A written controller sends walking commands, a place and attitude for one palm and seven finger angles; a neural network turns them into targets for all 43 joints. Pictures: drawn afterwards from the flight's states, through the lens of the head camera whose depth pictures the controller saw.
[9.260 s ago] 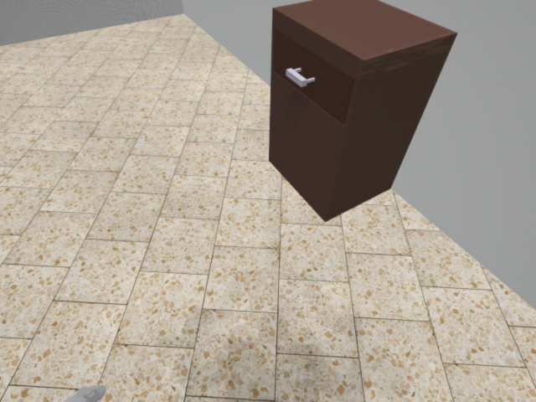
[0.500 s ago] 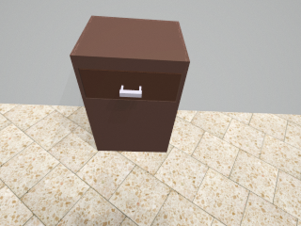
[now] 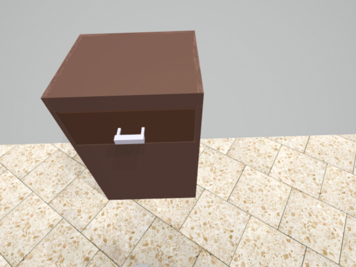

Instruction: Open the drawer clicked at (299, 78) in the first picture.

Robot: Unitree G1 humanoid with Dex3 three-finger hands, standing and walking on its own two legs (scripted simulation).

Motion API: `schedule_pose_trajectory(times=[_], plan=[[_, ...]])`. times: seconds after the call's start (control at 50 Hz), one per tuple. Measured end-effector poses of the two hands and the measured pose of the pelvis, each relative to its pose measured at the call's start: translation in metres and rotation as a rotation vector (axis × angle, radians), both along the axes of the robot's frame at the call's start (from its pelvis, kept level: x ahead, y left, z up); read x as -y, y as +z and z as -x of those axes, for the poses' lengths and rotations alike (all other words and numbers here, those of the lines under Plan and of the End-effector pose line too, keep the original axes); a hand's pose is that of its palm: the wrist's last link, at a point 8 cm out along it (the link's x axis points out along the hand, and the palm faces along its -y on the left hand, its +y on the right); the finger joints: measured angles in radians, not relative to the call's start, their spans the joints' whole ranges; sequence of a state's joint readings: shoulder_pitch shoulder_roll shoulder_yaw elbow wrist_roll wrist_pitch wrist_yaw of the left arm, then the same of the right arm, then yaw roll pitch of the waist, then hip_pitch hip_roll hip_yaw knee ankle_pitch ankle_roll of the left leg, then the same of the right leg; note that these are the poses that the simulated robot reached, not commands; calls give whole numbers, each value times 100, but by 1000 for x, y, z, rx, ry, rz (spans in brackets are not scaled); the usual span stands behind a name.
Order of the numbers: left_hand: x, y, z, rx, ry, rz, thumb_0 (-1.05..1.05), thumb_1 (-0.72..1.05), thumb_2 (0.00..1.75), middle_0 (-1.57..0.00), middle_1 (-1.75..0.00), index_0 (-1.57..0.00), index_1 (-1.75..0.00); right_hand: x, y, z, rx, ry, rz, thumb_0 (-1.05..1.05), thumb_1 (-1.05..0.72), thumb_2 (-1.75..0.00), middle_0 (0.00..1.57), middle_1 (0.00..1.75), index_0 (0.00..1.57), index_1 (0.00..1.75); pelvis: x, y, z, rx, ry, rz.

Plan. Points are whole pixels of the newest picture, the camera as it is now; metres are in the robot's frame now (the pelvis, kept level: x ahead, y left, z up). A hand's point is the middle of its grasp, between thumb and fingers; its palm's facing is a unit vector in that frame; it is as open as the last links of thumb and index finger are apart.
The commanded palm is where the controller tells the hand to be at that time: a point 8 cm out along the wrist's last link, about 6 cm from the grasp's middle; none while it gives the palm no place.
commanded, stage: come to a stop and stand still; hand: left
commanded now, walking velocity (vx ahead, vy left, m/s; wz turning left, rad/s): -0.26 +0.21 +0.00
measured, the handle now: (130, 134) +0.57 +0.21 -0.13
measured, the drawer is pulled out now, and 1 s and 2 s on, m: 0.00 0.00 0.00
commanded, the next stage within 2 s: look again from close up in 1.88 s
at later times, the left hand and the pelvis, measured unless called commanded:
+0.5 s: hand out of the picture +0.05 +0.24 -0.18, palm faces +0.05 -0.98 -0.21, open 7.4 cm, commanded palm none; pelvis +0.02 +0.04 +0.00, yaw -1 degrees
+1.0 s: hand out of the picture +0.01 +0.14 -0.17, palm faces +0.01 -0.98 -0.20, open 7.3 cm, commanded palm none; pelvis -0.01 -0.03 +0.00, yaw -1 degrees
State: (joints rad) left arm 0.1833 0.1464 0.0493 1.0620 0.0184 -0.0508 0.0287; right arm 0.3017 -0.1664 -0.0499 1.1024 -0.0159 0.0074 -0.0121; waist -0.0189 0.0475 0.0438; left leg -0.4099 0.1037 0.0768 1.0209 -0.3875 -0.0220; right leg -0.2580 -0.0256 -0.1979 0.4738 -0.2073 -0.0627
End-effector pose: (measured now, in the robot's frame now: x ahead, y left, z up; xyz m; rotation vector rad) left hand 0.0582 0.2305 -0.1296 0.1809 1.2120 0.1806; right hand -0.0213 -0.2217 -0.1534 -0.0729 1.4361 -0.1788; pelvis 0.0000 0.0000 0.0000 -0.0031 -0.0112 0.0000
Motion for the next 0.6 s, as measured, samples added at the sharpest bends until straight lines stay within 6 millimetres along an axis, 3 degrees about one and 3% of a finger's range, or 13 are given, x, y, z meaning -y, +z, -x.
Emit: schedule_pose_trajectory(times=[0.14, 0.22, 0.28, 0.36, 0.46, 0.6], plan=[[0, -5, -2, -64, 31, 17, 0, 94, 90, -21, -30, -20, -30, 10, 9, -94, 146, 63, 45, 1, -93, -90, 20, 30, 19, 30, -3, 1, -20, 2, -4, 6], [-11, -14, 1, -91, 52, 32, 0, 93, 90, -21, -30, -20, -30, 4, 17, -128, 196, 101, 72, 1, -93, -90, 20, 30, 19, 30, -14, -1, -24, 3, 5, 8], [-25, -24, 4, -110, 63, 46, 0, 92, 90, -21, -30, -20, -30, -6, 20, -143, 224, 126, 94, 0, -92, -90, 20, 30, 19, 30, -25, -6, -27, -1, 11, 19], [-42, -29, 8, -136, 67, 48, 0, 92, 90, -21, -30, -20, -30, -24, 26, -144, 230, 150, 105, 0, -92, -90, 20, 30, 20, 30, -36, -6, -25, -4, 2, 12], [-55, -21, 13, -154, 51, 38, 0, 91, 90, -20, -30, -20, -30, -40, 31, -128, 215, 127, 91, 0, -91, -90, 20, 30, 20, 30, -41, 3, -21, -16, -10, 17], [-52, -13, 18, -172, 6, 26, 0, 91, 90, -20, -30, -19, -30, -26, 32, -87, 191, 46, 96, 0, -93, -90, 21, 30, 20, 30, -35, 7, -11, -15, -34, 14]])
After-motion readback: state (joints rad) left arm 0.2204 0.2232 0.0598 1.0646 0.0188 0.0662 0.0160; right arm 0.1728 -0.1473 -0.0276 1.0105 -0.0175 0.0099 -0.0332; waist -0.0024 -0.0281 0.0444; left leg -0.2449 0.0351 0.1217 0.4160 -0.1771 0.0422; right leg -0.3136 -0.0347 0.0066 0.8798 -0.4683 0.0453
